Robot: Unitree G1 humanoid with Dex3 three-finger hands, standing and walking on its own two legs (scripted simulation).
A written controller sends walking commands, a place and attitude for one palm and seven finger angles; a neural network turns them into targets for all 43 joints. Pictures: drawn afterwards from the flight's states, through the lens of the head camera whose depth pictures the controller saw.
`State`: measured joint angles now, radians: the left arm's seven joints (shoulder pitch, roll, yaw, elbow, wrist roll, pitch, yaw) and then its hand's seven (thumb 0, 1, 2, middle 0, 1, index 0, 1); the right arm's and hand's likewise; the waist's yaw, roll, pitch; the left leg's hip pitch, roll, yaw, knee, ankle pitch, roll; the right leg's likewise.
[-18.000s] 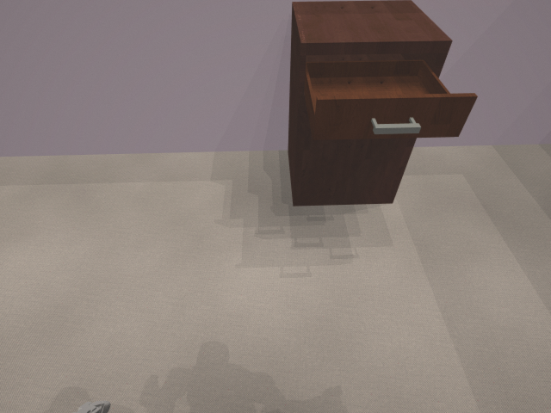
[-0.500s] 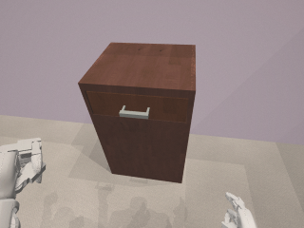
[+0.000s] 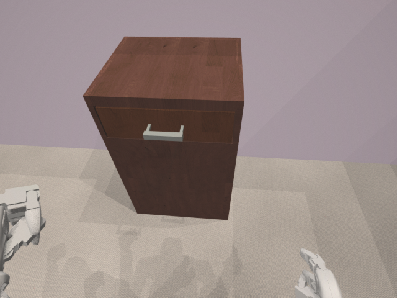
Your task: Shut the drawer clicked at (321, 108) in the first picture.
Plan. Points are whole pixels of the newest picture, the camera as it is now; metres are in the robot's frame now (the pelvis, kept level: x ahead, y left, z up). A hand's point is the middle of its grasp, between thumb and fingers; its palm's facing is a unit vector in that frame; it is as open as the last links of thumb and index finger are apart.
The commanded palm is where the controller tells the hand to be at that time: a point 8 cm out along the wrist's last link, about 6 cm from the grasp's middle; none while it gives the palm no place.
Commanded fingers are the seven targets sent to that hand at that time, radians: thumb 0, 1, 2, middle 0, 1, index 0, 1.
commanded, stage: step back with the hand held close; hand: left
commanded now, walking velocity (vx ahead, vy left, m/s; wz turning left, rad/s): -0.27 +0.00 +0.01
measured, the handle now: (164, 131) +0.63 +0.17 -0.09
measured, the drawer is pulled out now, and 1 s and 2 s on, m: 0.00 0.00 0.00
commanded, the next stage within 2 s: stop stepping back and stand still in 1.28 s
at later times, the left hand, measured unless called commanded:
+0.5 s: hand (11, 268) +0.13 +0.25 +0.16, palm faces +0.40 -0.79 -0.46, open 3.3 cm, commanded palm +0.07 +0.29 +0.17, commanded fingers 0.00 0.90 0.90 -1.40 -1.60 -1.40 -1.60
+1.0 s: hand out of the picture +0.08 +0.25 +0.17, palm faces +0.43 -0.74 -0.51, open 3.2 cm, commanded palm +0.00 +0.28 +0.17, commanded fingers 0.00 0.90 0.90 -1.40 -1.60 -1.40 -1.60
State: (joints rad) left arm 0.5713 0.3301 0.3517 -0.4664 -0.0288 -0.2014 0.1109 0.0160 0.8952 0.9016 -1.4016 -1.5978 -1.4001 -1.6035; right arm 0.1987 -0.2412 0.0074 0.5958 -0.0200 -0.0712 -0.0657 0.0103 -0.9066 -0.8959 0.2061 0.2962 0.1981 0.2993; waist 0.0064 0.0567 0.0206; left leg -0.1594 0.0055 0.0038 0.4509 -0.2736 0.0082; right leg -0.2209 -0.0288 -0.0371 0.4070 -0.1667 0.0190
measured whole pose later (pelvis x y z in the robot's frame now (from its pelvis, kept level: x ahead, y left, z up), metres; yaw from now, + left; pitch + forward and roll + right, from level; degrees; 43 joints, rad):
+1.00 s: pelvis -0.11 -0.01 -0.02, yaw +4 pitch +0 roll -2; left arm 0.59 0.42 0.43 -0.56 0.02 -0.31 0.15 0.01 0.89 0.90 -1.40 -1.60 -1.40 -1.60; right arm 0.22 -0.20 -0.04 0.59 -0.01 -0.07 -0.08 0.01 -0.91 -0.90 0.21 0.30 0.20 0.30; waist -0.04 0.01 0.02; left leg -0.45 0.01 -0.05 0.63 -0.18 0.02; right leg -0.43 0.05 0.04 0.69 -0.19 0.03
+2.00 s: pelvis -0.26 -0.01 -0.01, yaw -1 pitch -1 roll -1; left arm 0.65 0.37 0.36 -0.55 -0.02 -0.24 0.15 0.02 0.89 0.90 -1.40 -1.60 -1.40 -1.60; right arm 0.30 -0.23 0.00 0.67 -0.01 -0.11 -0.07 0.01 -0.91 -0.90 0.21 0.30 0.20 0.30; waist -0.02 0.00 -0.03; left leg -0.32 0.02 0.01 0.59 -0.28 0.02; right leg -0.23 0.02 -0.04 0.54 -0.29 -0.03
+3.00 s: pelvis -0.27 -0.01 +0.00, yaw +0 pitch -2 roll +0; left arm 0.31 0.15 0.01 1.14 0.01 0.01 0.03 0.01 0.91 0.90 -0.24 -0.36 -0.24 -0.36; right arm 0.31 -0.13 -0.01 1.13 -0.02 0.02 -0.02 0.00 -0.91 -0.90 0.20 0.30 0.20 0.30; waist 0.00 0.02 0.03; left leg -0.26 0.00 0.01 0.43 -0.14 0.01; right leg -0.19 0.00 -0.05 0.46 -0.24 -0.02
